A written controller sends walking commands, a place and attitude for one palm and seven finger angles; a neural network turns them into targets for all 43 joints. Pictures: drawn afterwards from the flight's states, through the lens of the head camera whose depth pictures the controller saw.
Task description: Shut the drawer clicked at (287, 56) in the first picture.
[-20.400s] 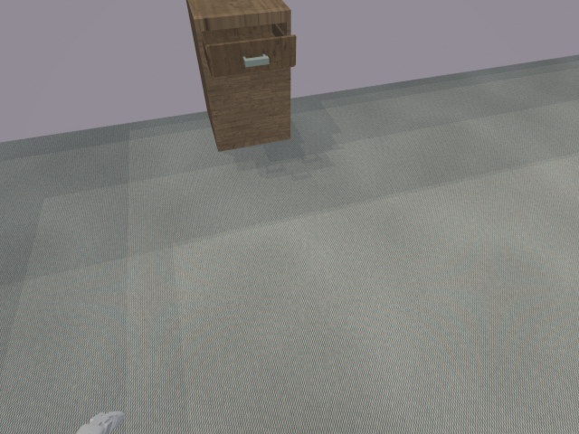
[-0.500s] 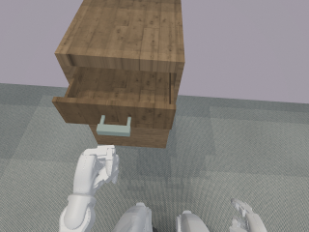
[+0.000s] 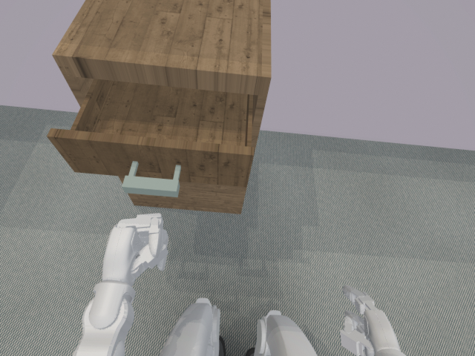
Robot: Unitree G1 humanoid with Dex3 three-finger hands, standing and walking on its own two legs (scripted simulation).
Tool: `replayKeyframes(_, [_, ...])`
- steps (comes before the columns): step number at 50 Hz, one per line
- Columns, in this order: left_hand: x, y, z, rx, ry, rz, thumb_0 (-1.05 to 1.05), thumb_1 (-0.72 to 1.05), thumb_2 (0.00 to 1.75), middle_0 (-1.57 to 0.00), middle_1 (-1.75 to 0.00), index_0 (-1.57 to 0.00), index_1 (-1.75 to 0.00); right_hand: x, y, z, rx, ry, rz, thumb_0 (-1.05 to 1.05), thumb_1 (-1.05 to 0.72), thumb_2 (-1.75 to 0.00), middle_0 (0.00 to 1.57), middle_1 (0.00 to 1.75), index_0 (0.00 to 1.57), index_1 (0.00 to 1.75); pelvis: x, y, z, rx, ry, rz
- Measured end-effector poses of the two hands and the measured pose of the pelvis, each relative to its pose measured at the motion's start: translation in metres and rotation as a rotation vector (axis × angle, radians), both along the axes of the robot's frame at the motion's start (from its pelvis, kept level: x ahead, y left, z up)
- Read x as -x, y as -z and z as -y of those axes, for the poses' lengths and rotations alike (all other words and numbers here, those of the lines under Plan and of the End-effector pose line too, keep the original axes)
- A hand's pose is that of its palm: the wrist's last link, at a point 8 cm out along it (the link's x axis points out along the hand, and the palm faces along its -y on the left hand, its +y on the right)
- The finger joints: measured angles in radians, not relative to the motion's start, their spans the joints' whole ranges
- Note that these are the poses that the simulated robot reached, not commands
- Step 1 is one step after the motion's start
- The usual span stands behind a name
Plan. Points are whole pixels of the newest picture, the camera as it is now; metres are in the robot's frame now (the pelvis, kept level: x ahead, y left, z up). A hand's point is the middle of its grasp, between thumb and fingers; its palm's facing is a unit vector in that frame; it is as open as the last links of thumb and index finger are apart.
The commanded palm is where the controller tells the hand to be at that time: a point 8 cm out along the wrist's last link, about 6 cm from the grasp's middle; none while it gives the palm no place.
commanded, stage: bring the fist close to the handle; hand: left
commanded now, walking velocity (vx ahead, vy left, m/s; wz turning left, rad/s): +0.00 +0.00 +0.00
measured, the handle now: (154, 177) +0.44 +0.20 -0.06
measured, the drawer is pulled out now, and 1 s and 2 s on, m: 0.16 0.16 0.08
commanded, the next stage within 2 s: push the drawer shut in 1.14 s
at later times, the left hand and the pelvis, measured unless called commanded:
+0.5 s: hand (167, 224) +0.34 +0.15 -0.04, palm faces -0.01 -1.00 -0.08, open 3.2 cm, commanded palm +0.31 +0.20 -0.03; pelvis +0.01 -0.04 -0.04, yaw +0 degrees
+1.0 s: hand (172, 223) +0.34 +0.14 -0.05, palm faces -0.02 -1.00 -0.03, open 3.3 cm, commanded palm +0.33 +0.20 -0.06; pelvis -0.01 -0.04 -0.06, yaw -1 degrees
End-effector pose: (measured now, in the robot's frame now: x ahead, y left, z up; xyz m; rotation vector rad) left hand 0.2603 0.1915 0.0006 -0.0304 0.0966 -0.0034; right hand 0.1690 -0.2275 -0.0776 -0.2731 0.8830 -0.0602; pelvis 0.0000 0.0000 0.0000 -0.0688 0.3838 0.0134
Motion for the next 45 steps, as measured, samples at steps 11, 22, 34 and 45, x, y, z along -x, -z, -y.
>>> replayKeyframes(11, [-0.022, 0.019, -0.002, -0.056, 0.068, -0.056, 0.01, 0.9, 0.9, -1.4, -1.6, -1.39, -1.6, 0.007, 0.032, 0.028, -0.025, 0.021, -0.096, 0.01, -0.91, -0.9, 0.2, 0.3, 0.2, 0.29, -0.006, 0.012, 0.017, -0.003, -0.004, -0.041])
replayKeyframes(22, [-0.048, 0.011, -0.008, -0.106, -0.042, 0.171, 0.02, 0.9, 0.9, -1.4, -1.6, -1.4, -1.6, 0.009, 0.056, 0.054, 0.008, 0.006, -0.124, 0.01, -0.91, -0.9, 0.2, 0.3, 0.2, 0.29, -0.008, 0.034, 0.038, -0.015, 0.004, -0.095])
replayKeyframes(34, [-0.056, 0.043, -0.003, -0.062, -0.011, 0.089, 0.02, 0.9, 0.9, -1.4, -1.6, -1.4, -1.6, 0.018, 0.078, 0.064, 0.011, 0.026, -0.142, 0.01, -0.91, -0.9, 0.2, 0.3, 0.2, 0.29, 0.001, 0.049, 0.045, -0.021, 0.014, -0.128])
replayKeyframes(45, [-0.072, 0.069, -0.006, -0.064, 0.047, 0.035, 0.02, 0.9, 0.9, -1.4, -1.6, -1.4, -1.6, 0.037, 0.099, 0.066, 0.013, 0.06, -0.178, 0.01, -0.91, -0.9, 0.2, 0.3, 0.2, 0.29, 0.012, 0.069, 0.041, -0.01, 0.018, -0.141])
